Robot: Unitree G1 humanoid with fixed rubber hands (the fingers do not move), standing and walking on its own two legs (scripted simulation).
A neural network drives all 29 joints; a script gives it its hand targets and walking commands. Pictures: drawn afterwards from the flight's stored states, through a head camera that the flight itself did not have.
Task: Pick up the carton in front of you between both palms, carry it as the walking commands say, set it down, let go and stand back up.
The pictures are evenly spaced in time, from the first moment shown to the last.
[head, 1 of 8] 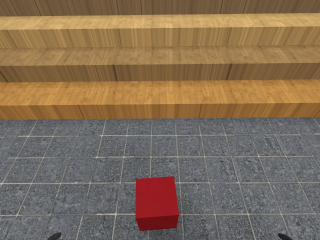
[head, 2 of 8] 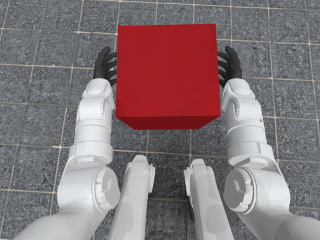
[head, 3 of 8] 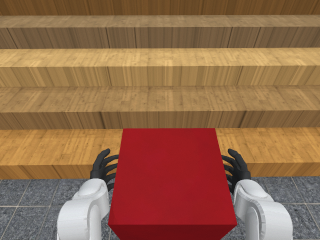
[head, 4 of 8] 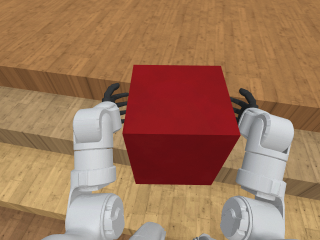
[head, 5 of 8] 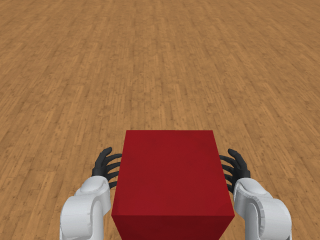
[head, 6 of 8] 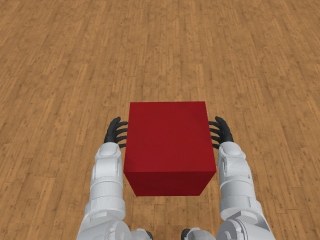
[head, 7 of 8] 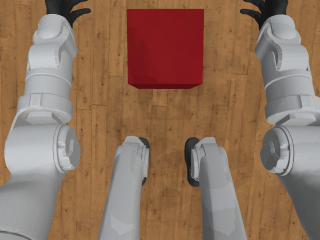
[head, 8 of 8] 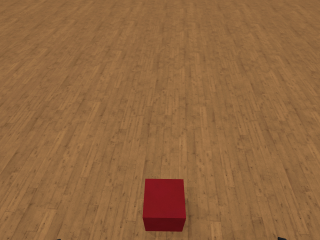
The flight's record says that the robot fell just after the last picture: no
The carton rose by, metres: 2.30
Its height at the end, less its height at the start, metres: +1.54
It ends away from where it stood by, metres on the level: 5.44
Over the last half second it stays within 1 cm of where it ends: yes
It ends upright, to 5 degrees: yes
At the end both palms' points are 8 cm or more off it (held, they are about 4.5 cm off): yes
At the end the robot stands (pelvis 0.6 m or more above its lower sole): yes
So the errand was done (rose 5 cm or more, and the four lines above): yes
